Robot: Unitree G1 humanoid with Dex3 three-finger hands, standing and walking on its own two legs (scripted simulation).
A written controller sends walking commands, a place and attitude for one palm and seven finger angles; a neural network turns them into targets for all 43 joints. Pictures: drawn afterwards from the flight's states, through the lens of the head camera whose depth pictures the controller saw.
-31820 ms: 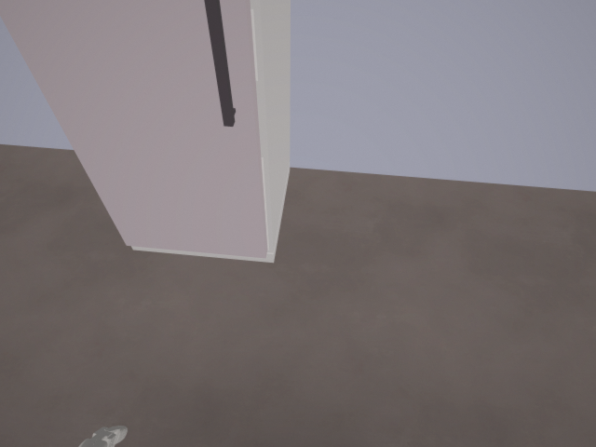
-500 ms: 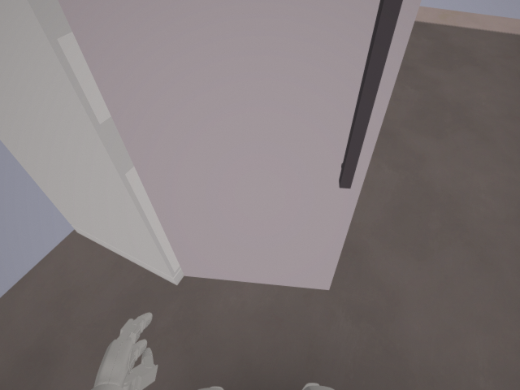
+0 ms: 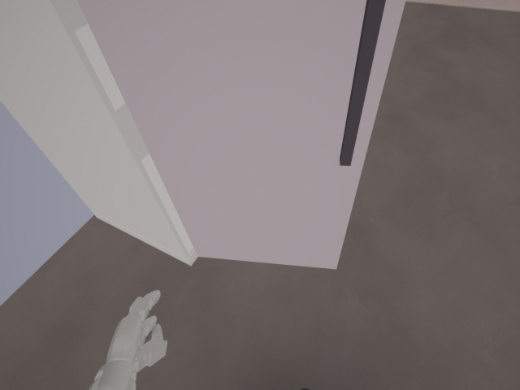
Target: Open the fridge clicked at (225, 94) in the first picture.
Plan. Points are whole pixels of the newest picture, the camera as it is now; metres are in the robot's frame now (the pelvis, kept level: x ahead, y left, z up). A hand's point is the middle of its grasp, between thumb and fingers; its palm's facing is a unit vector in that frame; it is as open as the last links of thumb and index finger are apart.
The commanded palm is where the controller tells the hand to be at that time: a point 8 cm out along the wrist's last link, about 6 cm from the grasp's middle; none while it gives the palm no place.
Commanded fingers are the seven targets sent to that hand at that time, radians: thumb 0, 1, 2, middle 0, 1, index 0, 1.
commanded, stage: step back with the hand held close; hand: right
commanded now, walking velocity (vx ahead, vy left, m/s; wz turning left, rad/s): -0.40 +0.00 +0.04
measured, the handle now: (362, 59) +0.61 -0.16 +0.19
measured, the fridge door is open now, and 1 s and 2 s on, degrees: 69 69 69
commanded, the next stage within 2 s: stop stepping back and stand still in 0.12 s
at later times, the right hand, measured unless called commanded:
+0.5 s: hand out of the picture +0.12 -0.26 +0.16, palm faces +0.35 +0.84 -0.42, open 7.4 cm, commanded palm +0.05 -0.30 +0.18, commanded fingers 0.00 -0.90 -0.90 0.20 0.30 0.20 0.30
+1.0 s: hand out of the picture +0.08 -0.28 +0.17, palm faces +0.44 +0.78 -0.44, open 7.4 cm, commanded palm +0.02 -0.32 +0.18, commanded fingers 0.00 -0.90 -0.90 0.20 0.30 0.20 0.30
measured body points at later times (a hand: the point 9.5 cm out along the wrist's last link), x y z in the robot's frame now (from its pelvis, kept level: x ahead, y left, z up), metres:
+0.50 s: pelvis -0.11 -0.01 +0.00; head -0.12 -0.04 +0.45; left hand +0.00 +0.25 -0.07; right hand +0.09 -0.30 +0.18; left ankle -0.16 +0.11 -0.72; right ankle -0.03 -0.09 -0.74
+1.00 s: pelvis -0.13 -0.02 -0.01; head -0.14 -0.03 +0.44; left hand +0.02 +0.21 -0.09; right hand +0.05 -0.32 +0.19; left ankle -0.16 +0.08 -0.74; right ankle -0.08 -0.15 -0.74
